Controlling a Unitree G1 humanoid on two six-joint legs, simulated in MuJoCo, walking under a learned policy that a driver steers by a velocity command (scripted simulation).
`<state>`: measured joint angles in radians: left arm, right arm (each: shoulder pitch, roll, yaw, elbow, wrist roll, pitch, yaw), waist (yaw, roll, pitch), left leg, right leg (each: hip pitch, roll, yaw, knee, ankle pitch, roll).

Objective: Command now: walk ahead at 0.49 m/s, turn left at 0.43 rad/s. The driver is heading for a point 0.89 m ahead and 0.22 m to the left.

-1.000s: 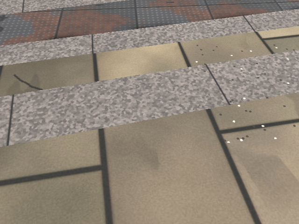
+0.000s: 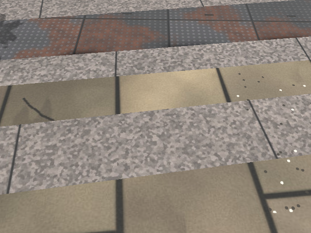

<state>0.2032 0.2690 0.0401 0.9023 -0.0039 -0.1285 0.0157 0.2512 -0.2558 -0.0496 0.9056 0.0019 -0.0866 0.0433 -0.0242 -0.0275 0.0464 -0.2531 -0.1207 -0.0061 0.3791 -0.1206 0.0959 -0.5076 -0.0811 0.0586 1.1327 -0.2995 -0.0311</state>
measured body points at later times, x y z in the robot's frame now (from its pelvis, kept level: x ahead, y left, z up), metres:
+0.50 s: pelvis +0.20 -0.04 +0.00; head +0.24 -0.04 +0.45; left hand +0.29 +0.25 -0.10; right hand +0.38 -0.30 -0.12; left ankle +0.14 +0.08 -0.66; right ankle +0.31 -0.12 -0.74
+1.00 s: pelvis +0.31 +0.08 +0.01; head +0.31 +0.12 +0.46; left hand +0.31 +0.40 -0.10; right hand +0.50 -0.14 -0.09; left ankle +0.21 +0.11 -0.74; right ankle +0.50 +0.00 -0.68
